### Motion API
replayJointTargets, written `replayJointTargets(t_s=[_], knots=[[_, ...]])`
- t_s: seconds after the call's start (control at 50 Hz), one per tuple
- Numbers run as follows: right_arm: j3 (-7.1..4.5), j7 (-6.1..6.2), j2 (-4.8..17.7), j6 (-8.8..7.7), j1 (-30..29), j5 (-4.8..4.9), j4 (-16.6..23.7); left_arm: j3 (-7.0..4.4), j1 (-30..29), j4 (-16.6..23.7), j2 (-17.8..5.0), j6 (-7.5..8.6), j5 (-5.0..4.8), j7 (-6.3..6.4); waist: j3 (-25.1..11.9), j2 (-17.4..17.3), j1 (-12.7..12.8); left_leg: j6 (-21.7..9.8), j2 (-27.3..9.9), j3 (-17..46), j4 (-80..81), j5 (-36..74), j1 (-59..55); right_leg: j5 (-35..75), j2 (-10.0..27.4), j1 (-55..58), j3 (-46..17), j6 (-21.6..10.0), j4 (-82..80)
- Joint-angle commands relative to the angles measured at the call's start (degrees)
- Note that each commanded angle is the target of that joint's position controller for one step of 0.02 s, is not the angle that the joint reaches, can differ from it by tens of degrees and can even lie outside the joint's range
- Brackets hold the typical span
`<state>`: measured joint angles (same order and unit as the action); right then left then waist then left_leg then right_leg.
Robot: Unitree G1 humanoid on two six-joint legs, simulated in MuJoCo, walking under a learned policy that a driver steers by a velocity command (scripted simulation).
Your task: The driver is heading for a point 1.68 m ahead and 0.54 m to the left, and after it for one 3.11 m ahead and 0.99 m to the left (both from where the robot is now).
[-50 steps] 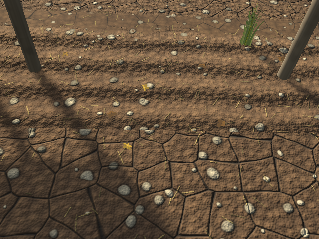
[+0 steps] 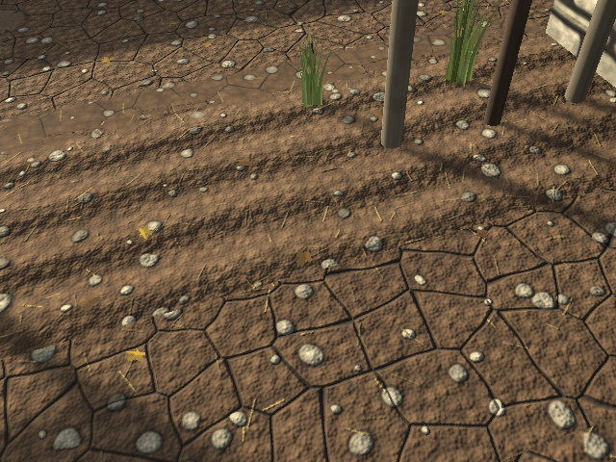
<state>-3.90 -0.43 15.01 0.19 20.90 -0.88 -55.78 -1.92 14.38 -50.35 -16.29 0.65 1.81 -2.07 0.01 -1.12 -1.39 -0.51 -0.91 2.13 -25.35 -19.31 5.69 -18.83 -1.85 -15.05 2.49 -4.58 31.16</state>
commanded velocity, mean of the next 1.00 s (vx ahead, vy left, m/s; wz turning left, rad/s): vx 0.46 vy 0.00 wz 0.10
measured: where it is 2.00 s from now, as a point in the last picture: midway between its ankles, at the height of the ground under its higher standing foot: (296, 317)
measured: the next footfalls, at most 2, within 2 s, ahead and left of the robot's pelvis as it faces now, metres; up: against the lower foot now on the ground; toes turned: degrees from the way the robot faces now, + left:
right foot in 0.02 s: +0.06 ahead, -0.09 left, +0.00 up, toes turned -1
left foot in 0.44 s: +0.28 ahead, +0.05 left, +0.00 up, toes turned +2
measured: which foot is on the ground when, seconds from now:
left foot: down 0.00-0.02, up 0.04-0.42, down 0.44-1.00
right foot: up 0.00-0.00, down 0.02-0.44, up 0.46-1.00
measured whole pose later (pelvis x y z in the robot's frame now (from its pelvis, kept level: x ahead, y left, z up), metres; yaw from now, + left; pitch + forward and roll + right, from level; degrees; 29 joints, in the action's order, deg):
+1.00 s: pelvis +0.48 -0.04 -0.05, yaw +9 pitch +1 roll +2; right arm -1.9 1.9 13.1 -5.3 32.0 -2.5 -57.5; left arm -3.3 -4.1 -47.1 -14.4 1.9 1.6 -2.8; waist 0.9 2.4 -9.1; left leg -2.8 5.0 6.8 -33.0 -37.9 -4.0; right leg 21.5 4.8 -33.1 -2.2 -0.7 29.6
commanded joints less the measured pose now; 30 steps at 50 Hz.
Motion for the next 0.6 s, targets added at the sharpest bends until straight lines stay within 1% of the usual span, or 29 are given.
replayJointTargets(t_s=[0.02,0.04,0.06,0.08,0.1,0.12,0.14,0.16,0.18,0.2,0.24,0.26,0.28,0.3,0.32,0.34,0.36,0.38,0.4,0.42,0.44,0.46,0.48,0.5,0.52,0.54,0.56,0.58,0.6], knots=[[-0.72,0.01,4.3,-1.32,-7.3,-0.54,4.6,-2.26,15.6,-3.0,-6.9,1.49,0.42,1.26,3.6,6.6,9.3,-6.2,-2.0,1.1,-9.8,-12.0,29.0,-10.2,7.6,24.6,-12.7,-1.3,-12.5],[0.31,-0.33,0.4,-1.92,-8.4,0.34,7.2,-3.67,21.3,-3.7,-13.6,1.76,0.30,1.67,0.7,19.2,10.3,-5.0,5.3,-3.9,-27.9,-14.6,38.1,-29.8,22.6,26.6,-41.2,-7.1,-24.6],[-0.70,-0.23,5.1,-1.82,-10.4,-0.32,7.4,-2.98,18.3,-4.0,-11.0,1.46,0.41,2.14,5.1,10.9,8.1,-6.6,2.8,2.4,-35.7,-12.4,40.3,-32.2,24.6,19.9,-44.1,-9.9,-25.7],[-0.73,-0.53,5.2,-2.08,-10.9,-0.10,7.0,-2.39,12.8,-2.6,-9.0,1.66,0.47,2.23,8.8,6.6,5.1,-7.3,0.1,3.8,-37.2,-6.1,40.8,-26.7,21.9,16.5,-37.7,-8.8,-24.2],[-0.53,-1.05,4.8,-2.49,-9.5,-0.09,5.8,-1.92,9.6,-1.9,-7.0,2.16,0.18,2.20,8.3,4.8,3.2,-6.8,-1.7,3.0,-35.9,-0.8,37.9,-18.1,18.5,14.5,-31.1,-7.1,-24.2],[-0.52,-1.40,4.5,-2.69,-8.3,-0.74,4.8,-1.57,8.3,-1.7,-6.0,2.66,-0.27,2.45,6.9,5.2,1.9,-5.9,-2.9,1.9,-34.2,2.5,35.1,-9.9,16.2,14.2,-26.0,-5.7,-24.4],[-0.46,-1.71,4.5,-2.52,-7.6,-1.55,3.9,-1.09,8.6,-2.2,-4.6,3.20,-0.44,2.56,5.9,5.8,1.6,-4.9,-3.2,0.6,-33.3,4.8,32.8,-0.3,14.3,13.9,-21.5,-5.0,-24.1],[-0.27,-1.91,3.8,-2.24,-7.9,-1.62,3.6,-0.86,10.0,-3.1,-4.0,3.54,-0.55,2.55,4.6,6.1,1.5,-4.1,-2.8,-0.5,-33.1,6.3,31.8,8.1,13.5,14.6,-18.6,-5.0,-23.2],[-0.12,-1.89,3.4,-1.87,-8.9,-1.29,4.0,-0.76,11.8,-4.2,-3.9,3.79,-0.87,2.56,4.3,6.5,1.5,-3.3,-2.6,-1.3,-32.5,7.0,32.7,16.4,13.3,15.9,-16.7,-5.3,-22.1],[0.11,-1.88,2.9,-1.62,-11.0,-1.14,4.7,-0.70,13.2,-5.3,-3.8,3.89,-1.08,2.57,4.8,5.7,1.6,-2.6,-2.5,-1.8,-30.4,8.3,33.5,21.3,13.1,16.1,-14.7,-5.6,-21.8],[0.51,-1.81,2.6,-1.45,-17.3,-1.07,6.9,-0.40,14.9,-6.5,-3.5,3.82,-1.39,2.77,6.1,5.6,2.8,-1.6,-1.9,-3.5,-25.3,11.1,34.7,25.7,12.2,15.8,-12.4,-5.6,-21.9],[0.80,-2.09,2.1,-1.55,-20.1,-1.23,8.1,-0.13,14.8,-6.9,-3.4,3.78,-1.44,2.90,6.5,5.3,3.2,-1.2,-1.1,-4.3,-21.4,13.4,33.2,28.6,11.5,14.5,-10.9,-5.3,-22.0],[1.21,-2.22,1.5,-1.69,-22.1,-0.93,8.8,-0.08,13.3,-6.7,-3.7,4.04,-1.59,2.93,7.0,5.8,2.9,-1.2,-0.1,-5.6,-16.0,16.4,28.8,30.0,9.8,11.1,-8.5,-4.8,-22.5],[1.63,-2.28,0.8,-1.44,-22.6,-0.83,9.0,-0.06,13.5,-7.2,-3.9,4.26,-1.16,2.77,6.0,7.9,3.3,-1.1,1.4,-7.4,-16.6,17.6,23.4,33.8,9.4,8.3,-6.8,-4.5,-22.3],[1.79,-2.23,1.0,-1.28,-22.6,-0.56,9.1,-0.04,13.7,-7.6,-4.0,4.37,-0.95,2.61,5.6,8.2,3.2,-1.5,2.0,-7.9,-15.6,17.3,20.8,35.2,9.4,7.5,-6.1,-4.4,-22.0],[1.44,-2.04,2.0,-1.28,-20.5,-0.42,8.3,-0.07,12.9,-7.2,-4.1,4.68,-0.60,2.40,3.8,7.9,2.9,-2.2,3.3,-9.5,-19.4,20.1,16.3,37.6,9.9,6.0,-5.5,-4.6,-21.2],[1.38,-1.77,2.7,-1.36,-19.3,-0.43,8.2,-0.15,11.7,-7.1,-4.5,4.72,-0.83,2.25,4.0,7.2,2.0,-3.0,3.6,-9.1,-18.0,19.2,13.6,39.3,9.7,5.1,-4.6,-4.5,-19.7],[0.69,-1.53,3.9,-1.37,-13.2,-1.14,5.3,-0.24,10.2,-7.3,-4.8,4.65,-0.35,2.47,2.0,7.9,-0.8,-5.0,3.2,-6.8,-23.1,21.1,10.3,49.9,12.0,7.0,-3.7,-4.2,-13.7],[0.67,-1.03,4.4,-1.50,-12.0,-0.94,5.5,-0.12,9.7,-6.8,-4.6,4.52,-0.83,2.47,1.9,5.6,-1.2,-5.3,5.8,-9.1,-16.9,10.5,8.3,54.1,9.8,7.4,-2.8,-3.8,-9.9],[0.22,-0.64,4.6,-1.86,-6.1,-1.00,3.5,-0.03,10.0,-7.5,-4.1,4.10,-0.55,2.73,1.4,5.4,-3.2,-6.4,6.8,-9.1,-14.3,7.7,2.8,57.0,9.9,7.5,-3.0,-4.1,-2.3],[-0.30,-0.31,5.1,-2.57,2.3,-1.11,1.2,-0.09,8.4,-7.5,-4.5,3.76,-0.62,2.93,-0.3,4.5,-7.8,-7.5,5.5,-7.0,-6.8,8.3,-4.9,52.3,9.1,4.8,-2.6,-3.8,9.6],[-1.11,0.20,9.3,-3.23,7.4,-1.96,1.5,0.48,11.5,-7.2,-1.2,3.25,-1.10,3.13,-6.0,-2.8,-8.0,-11.2,-9.0,12.3,2.3,0.1,-13.1,27.0,5.9,-1.6,-1.1,-2.8,30.0],[-0.30,-0.72,10.1,-3.95,6.2,-1.31,2.7,0.67,17.9,-7.8,3.8,3.31,0.89,3.44,-6.7,-7.2,-0.4,-12.1,-19.0,28.4,-3.3,19.8,-18.4,-15.1,-0.8,-13.2,-7.8,-3.3,42.9],[-1.11,-0.54,10.8,-3.23,5.1,0.64,1.9,-0.46,19.1,-8.4,-0.5,3.22,-0.59,2.90,-6.1,-9.2,-1.6,-19.1,-21.2,38.4,7.5,8.1,-17.6,-11.7,-2.7,-23.4,-8.4,-2.8,46.1],[-0.52,-0.65,7.2,-3.47,-0.8,0.82,3.8,-1.54,11.7,-7.0,-4.8,2.98,-0.59,2.68,3.0,-2.7,-0.4,-19.6,-20.1,31.0,10.4,4.0,-9.6,-5.6,2.1,-26.5,-7.8,-2.3,44.8],[0.16,-1.17,5.3,-4.01,-5.2,0.63,4.9,-2.20,7.3,-6.1,-5.7,2.86,-0.90,2.24,5.6,-1.6,0.4,-18.0,-16.9,24.6,11.9,9.8,-2.0,-1.5,3.8,-22.3,-8.4,-1.8,40.4],[0.61,-1.25,4.4,-4.67,-4.6,0.23,4.4,-2.18,6.9,-6.4,-4.2,2.19,-1.16,2.21,6.0,-1.8,1.5,-16.7,-14.9,19.4,12.6,17.9,1.7,-0.2,4.7,-18.5,-8.7,-0.7,37.5],[0.78,-0.95,4.1,-5.21,-3.3,0.13,4.1,-2.08,6.5,-6.4,-2.6,1.15,-0.83,2.02,6.0,-1.5,2.2,-16.0,-13.6,16.3,13.8,18.8,4.3,0.6,5.7,-15.6,-8.5,0.4,34.7],[0.89,-0.91,3.7,-5.77,-2.3,0.23,3.5,-2.10,5.5,-6.4,-1.4,0.33,-0.48,1.76,5.8,-0.8,3.1,-15.2,-12.1,13.9,15.2,18.2,4.9,2.7,6.4,-14.8,-8.2,1.3,31.8]])
Velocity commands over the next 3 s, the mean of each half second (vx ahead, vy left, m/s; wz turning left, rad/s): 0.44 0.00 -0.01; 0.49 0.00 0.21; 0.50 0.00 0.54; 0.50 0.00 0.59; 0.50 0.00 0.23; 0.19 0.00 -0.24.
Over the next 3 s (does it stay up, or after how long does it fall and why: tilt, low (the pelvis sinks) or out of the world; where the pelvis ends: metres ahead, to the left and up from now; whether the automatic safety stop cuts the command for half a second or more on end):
stays up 1.24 0.36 -0.16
